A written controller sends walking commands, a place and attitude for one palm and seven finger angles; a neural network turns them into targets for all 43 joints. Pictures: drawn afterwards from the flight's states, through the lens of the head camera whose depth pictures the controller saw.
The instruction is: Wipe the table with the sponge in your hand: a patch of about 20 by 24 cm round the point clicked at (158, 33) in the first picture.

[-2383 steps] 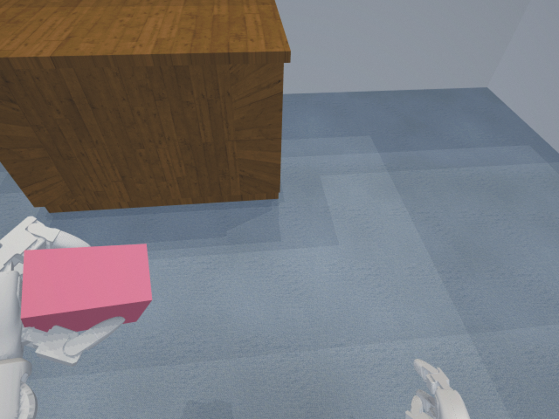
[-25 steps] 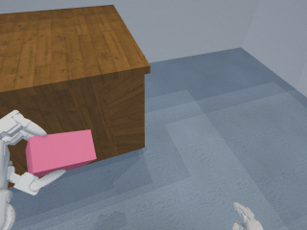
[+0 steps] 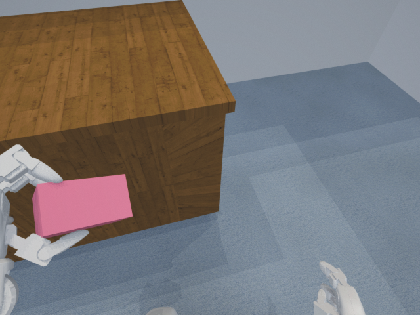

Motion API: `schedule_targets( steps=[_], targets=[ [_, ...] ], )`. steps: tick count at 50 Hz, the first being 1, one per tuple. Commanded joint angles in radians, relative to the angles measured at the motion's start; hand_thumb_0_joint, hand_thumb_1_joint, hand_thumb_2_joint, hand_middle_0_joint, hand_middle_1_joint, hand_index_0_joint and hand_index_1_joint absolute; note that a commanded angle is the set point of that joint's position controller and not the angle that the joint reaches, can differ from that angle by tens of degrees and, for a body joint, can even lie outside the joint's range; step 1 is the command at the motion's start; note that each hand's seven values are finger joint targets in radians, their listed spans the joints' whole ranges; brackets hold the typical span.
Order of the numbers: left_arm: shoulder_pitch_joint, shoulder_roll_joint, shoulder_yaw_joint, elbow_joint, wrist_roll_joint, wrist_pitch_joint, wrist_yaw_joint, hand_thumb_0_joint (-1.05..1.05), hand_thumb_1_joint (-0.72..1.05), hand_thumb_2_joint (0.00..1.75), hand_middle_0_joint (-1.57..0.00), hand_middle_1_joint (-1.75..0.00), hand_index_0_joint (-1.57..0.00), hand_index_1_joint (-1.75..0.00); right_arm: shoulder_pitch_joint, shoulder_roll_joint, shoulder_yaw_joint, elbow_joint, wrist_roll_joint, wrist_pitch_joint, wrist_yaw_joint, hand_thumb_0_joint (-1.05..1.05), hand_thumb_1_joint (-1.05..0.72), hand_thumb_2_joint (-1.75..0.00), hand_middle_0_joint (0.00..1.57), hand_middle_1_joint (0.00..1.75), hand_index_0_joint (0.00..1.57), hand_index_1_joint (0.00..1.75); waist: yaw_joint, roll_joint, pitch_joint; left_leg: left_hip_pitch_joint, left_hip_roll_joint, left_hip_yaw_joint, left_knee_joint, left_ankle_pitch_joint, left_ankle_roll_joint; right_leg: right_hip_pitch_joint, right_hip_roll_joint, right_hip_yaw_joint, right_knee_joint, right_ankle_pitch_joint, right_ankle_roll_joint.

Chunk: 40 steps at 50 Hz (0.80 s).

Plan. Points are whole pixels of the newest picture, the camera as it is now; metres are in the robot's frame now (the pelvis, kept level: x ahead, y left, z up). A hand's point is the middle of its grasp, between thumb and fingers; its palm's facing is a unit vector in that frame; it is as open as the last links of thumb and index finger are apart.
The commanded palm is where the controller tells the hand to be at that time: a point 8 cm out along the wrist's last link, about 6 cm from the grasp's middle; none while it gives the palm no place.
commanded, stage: take the last steps up to it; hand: left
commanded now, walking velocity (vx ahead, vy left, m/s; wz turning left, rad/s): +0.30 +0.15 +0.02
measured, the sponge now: (93, 204) +0.24 +0.20 +0.14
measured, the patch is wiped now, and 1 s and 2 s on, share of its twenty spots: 0.90 0.90 0.90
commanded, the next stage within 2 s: come to a stop and stand still in 0.72 s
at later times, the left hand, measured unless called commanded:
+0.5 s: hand (64, 144) +0.31 +0.27 +0.18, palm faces +0.44 -0.78 -0.45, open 10.1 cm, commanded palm +0.26 +0.30 +0.20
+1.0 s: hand (62, 110) +0.39 +0.30 +0.18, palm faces +0.49 -0.78 -0.40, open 10.1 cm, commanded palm +0.34 +0.34 +0.20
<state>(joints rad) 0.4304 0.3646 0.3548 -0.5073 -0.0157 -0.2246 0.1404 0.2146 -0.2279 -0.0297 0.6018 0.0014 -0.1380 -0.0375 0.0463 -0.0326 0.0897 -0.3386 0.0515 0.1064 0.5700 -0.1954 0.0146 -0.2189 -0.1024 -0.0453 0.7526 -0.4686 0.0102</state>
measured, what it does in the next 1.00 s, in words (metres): walks ahead: right foot, then left foot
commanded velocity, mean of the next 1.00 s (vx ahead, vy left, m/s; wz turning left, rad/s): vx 0.14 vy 0.11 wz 0.03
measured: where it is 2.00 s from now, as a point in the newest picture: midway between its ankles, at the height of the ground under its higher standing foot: outside the picture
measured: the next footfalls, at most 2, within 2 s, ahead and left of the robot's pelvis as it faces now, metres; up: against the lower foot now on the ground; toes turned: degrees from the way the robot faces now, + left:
right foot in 0.20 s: +0.10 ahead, -0.07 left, +0.00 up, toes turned -6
left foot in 0.56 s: +0.25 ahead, +0.18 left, +0.00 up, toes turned +7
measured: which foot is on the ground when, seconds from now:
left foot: down 0.00-0.22, up 0.24-0.54, down 0.56-0.78, up 0.80-1.00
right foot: up 0.00-0.18, down 0.20-0.58, up 0.60-0.76, down 0.78-1.00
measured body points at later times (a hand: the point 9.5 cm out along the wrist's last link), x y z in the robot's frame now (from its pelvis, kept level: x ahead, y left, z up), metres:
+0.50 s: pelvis +0.11 +0.02 +0.02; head +0.14 +0.00 +0.47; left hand +0.28 +0.31 +0.20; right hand +0.26 -0.23 -0.09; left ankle +0.20 +0.18 -0.68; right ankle +0.07 -0.07 -0.72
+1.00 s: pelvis +0.19 +0.05 +0.02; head +0.21 +0.03 +0.47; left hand +0.36 +0.34 +0.20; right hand +0.34 -0.17 -0.09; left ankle +0.24 +0.20 -0.68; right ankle +0.17 -0.04 -0.72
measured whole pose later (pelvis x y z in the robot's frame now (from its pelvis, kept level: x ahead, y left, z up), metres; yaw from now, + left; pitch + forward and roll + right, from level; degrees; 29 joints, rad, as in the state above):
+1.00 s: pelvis +0.19 +0.05 +0.02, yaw +2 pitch -1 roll +3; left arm 0.42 0.31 0.34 -0.41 -0.03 -0.20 0.16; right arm 0.24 -0.22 0.01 0.67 0.00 -0.12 -0.05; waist 0.05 -0.01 0.06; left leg -0.44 0.04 0.07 0.81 -0.27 -0.02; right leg -0.21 -0.08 -0.12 0.58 -0.34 -0.03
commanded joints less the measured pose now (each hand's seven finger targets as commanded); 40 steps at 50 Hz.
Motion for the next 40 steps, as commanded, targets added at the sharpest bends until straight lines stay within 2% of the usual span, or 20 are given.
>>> schedule_targets(
  steps=[1,3,7,9,10,11,12,14,18,23,26,27,28,29,30,32,37,38,39,40],
  targets=[
    [-0.184,0.218,0.146,-0.215,-0.004,-0.077,0.027,0.00,0.10,1.30,-1.20,-1.60,-1.20,-1.60,-0.074,-0.104,-0.045,-0.154,0.019,-0.061,-0.007,0.00,-0.90,-0.90,0.20,0.30,0.20,0.30,-0.047,0.245,-0.204,0.348,0.282,-0.518,-0.276,0.033,0.259,-0.417,0.076,0.038,0.514,-0.088,-0.007],
    [-0.127,0.221,0.158,-0.224,-0.009,-0.053,0.015,0.00,0.10,1.30,-1.20,-1.60,-1.20,-1.60,-0.078,-0.081,-0.037,-0.136,0.020,-0.061,-0.006,0.00,-0.90,-0.90,0.20,0.30,0.20,0.30,-0.044,0.247,-0.197,0.253,0.244,-0.409,-0.224,0.027,0.259,-0.393,0.002,0.049,0.443,-0.083,0.002],
    [0.042,0.213,0.194,-0.207,-0.030,-0.051,0.017,0.00,0.10,1.30,-1.20,-1.60,-1.20,-1.60,-0.070,-0.096,-0.028,-0.126,0.027,-0.069,0.001,0.00,-0.90,-0.90,0.20,0.30,0.20,0.30,-0.016,0.251,-0.202,-0.012,0.158,-0.159,-0.199,-0.106,0.161,-0.073,0.038,-0.066,0.053,0.060,0.004],
    [0.045,0.206,0.181,-0.174,-0.025,-0.035,0.019,0.00,0.10,1.30,-1.20,-1.60,-1.20,-1.60,-0.072,-0.087,-0.015,-0.125,0.023,-0.059,0.001,0.00,-0.90,-0.90,0.20,0.30,0.20,0.30,-0.005,0.119,-0.201,-0.187,0.112,-0.111,-0.021,-0.254,0.098,0.147,0.042,-0.037,-0.196,0.110,-0.009],
    [0.028,0.234,0.188,-0.135,-0.014,-0.027,0.021,0.00,0.10,1.30,-1.20,-1.60,-1.20,-1.60,-0.064,-0.067,-0.014,-0.123,0.019,-0.046,0.001,0.00,-0.90,-0.90,0.20,0.30,0.20,0.30,-0.004,-0.173,-0.174,-0.346,-0.010,-0.016,0.294,-0.333,0.043,0.203,-0.124,0.304,-0.400,-0.042,-0.089],
    [-0.004,0.243,0.202,-0.108,-0.024,-0.016,0.018,0.00,0.10,1.30,-1.20,-1.60,-1.20,-1.60,-0.086,-0.062,-0.009,-0.133,0.014,-0.041,0.006,0.00,-0.90,-0.90,0.20,0.30,0.20,0.30,-0.011,-0.367,-0.137,-0.484,-0.072,-0.043,0.592,-0.323,0.001,0.191,-0.343,0.706,-0.546,-0.047,-0.179],
    [-0.047,0.242,0.212,-0.102,-0.030,-0.023,0.016,0.00,0.10,1.30,-1.20,-1.60,-1.20,-1.60,-0.098,-0.091,-0.011,-0.118,0.006,-0.035,0.013,0.00,-0.90,-0.90,0.20,0.30,0.20,0.30,-0.018,-0.234,-0.099,-0.506,-0.026,-0.147,0.720,-0.256,-0.018,0.151,-0.375,0.661,-0.554,0.067,-0.202],
    [-0.064,0.206,0.172,-0.074,-0.033,-0.042,0.000,0.00,0.10,1.30,-1.20,-1.60,-1.20,-1.60,-0.055,-0.083,-0.013,-0.086,0.014,-0.043,0.017,0.00,-0.90,-0.90,0.20,0.30,0.20,0.30,-0.047,-0.116,-0.101,-0.513,0.018,-0.168,0.750,-0.151,-0.034,0.182,-0.300,0.468,-0.441,0.393,-0.188],
    [-0.090,0.183,0.127,-0.049,-0.011,-0.077,0.006,0.00,0.10,1.30,-1.20,-1.60,-1.20,-1.60,-0.079,-0.073,-0.009,-0.082,0.006,-0.025,0.006,0.00,-0.90,-0.90,0.20,0.30,0.20,0.30,-0.033,-0.083,-0.107,-0.385,0.033,-0.083,0.485,-0.051,-0.021,0.149,-0.191,0.133,-0.359,0.711,-0.119],
    [-0.146,0.198,0.107,-0.196,-0.012,-0.077,0.028,0.00,0.10,1.30,-1.20,-1.60,-1.20,-1.60,-0.088,-0.057,-0.020,-0.116,-0.001,-0.061,0.002,0.00,-0.90,-0.90,0.20,0.30,0.20,0.30,-0.004,-0.136,-0.204,-0.013,-0.044,0.094,0.060,0.047,0.010,0.131,-0.169,0.062,-0.307,0.708,-0.107],
    [-0.141,0.226,0.141,-0.290,-0.014,-0.081,0.037,0.00,0.10,1.30,-1.20,-1.60,-1.20,-1.60,-0.078,-0.082,-0.041,-0.141,0.000,-0.066,0.000,0.00,-0.90,-0.90,0.20,0.30,0.20,0.30,-0.026,-0.025,-0.253,0.187,-0.076,0.083,-0.097,0.112,0.029,0.096,-0.130,0.045,-0.097,0.697,-0.076],
    [-0.092,0.239,0.168,-0.278,-0.021,-0.086,0.039,0.00,0.10,1.30,-1.20,-1.60,-1.20,-1.60,-0.064,-0.102,-0.050,-0.146,0.008,-0.064,-0.004,0.00,-0.90,-0.90,0.20,0.30,0.20,0.30,-0.043,0.121,-0.290,0.353,0.011,-0.052,-0.129,0.161,0.078,-0.042,-0.086,0.020,0.089,0.593,-0.037],
    [-0.063,0.215,0.163,-0.287,-0.020,-0.091,0.037,0.00,0.10,1.30,-1.20,-1.60,-1.20,-1.60,-0.069,-0.109,-0.053,-0.149,0.011,-0.053,0.002,0.00,-0.90,-0.90,0.20,0.30,0.20,0.30,-0.039,0.294,-0.346,0.488,0.184,-0.303,-0.115,0.290,0.176,-0.232,0.027,-0.039,0.308,0.166,-0.004],
    [-0.069,0.224,0.161,-0.251,-0.017,-0.090,0.036,0.00,0.10,1.30,-1.20,-1.60,-1.20,-1.60,-0.072,-0.104,-0.047,-0.155,0.015,-0.048,0.004,0.00,-0.90,-0.90,0.20,0.30,0.20,0.30,-0.037,0.303,-0.327,0.421,0.277,-0.475,-0.198,0.248,0.251,-0.313,0.081,0.002,0.473,-0.131,-0.007],
    [-0.116,0.234,0.163,-0.195,-0.019,-0.084,0.029,0.00,0.10,1.30,-1.20,-1.60,-1.20,-1.60,-0.075,-0.129,-0.055,-0.147,0.018,-0.049,0.004,0.00,-0.90,-0.90,0.20,0.30,0.20,0.30,-0.039,0.217,-0.222,0.252,0.290,-0.511,-0.272,0.089,0.263,-0.360,0.074,0.041,0.521,-0.129,-0.007],
    [-0.080,0.275,0.230,-0.186,-0.025,-0.062,0.026,0.00,0.10,1.30,-1.20,-1.60,-1.20,-1.60,-0.097,-0.098,-0.043,-0.135,0.010,-0.034,-0.009,0.00,-0.90,-0.90,0.20,0.30,0.20,0.30,-0.031,0.272,-0.190,0.159,0.241,-0.385,-0.242,0.011,0.249,-0.330,0.001,0.031,0.415,-0.082,0.000],
    [0.042,0.204,0.185,-0.174,-0.041,-0.041,0.020,0.00,0.10,1.30,-1.20,-1.60,-1.20,-1.60,-0.080,-0.096,-0.020,-0.136,0.030,-0.033,-0.004,0.00,-0.90,-0.90,0.20,0.30,0.20,0.30,-0.012,0.200,-0.186,-0.170,0.108,-0.109,-0.109,-0.306,0.103,0.108,0.052,-0.078,-0.149,0.116,-0.002],
    [0.025,0.208,0.176,-0.167,-0.030,-0.034,0.022,0.00,0.10,1.30,-1.20,-1.60,-1.20,-1.60,-0.075,-0.084,-0.018,-0.136,0.022,-0.027,-0.004,0.00,-0.90,-0.90,0.20,0.30,0.20,0.30,-0.012,0.022,-0.163,-0.269,0.027,-0.057,0.104,-0.341,0.057,0.152,-0.024,0.091,-0.322,0.045,-0.041],
    [-0.003,0.222,0.171,-0.148,-0.024,-0.024,0.020,0.00,0.10,1.30,-1.20,-1.60,-1.20,-1.60,-0.080,-0.069,-0.018,-0.146,0.015,-0.018,0.006,0.00,-0.90,-0.90,0.20,0.30,0.20,0.30,-0.016,-0.293,-0.127,-0.415,-0.075,-0.003,0.441,-0.355,0.000,0.141,-0.279,0.559,-0.506,-0.028,-0.152],
    [-0.063,0.220,0.178,-0.143,-0.041,-0.021,0.020,0.00,0.10,1.30,-1.20,-1.60,-1.20,-1.60,-0.099,-0.091,-0.010,-0.143,0.005,-0.021,0.013,0.00,-0.90,-0.90,0.20,0.30,0.20,0.30,-0.017,-0.269,-0.095,-0.449,-0.044,-0.119,0.645,-0.286,-0.023,0.084,-0.379,0.642,-0.558,0.089,-0.193]
  ],
)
